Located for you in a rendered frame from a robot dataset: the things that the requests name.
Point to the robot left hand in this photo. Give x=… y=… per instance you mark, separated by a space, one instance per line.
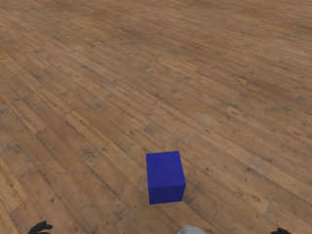
x=39 y=227

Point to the carton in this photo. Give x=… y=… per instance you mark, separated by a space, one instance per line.
x=165 y=177

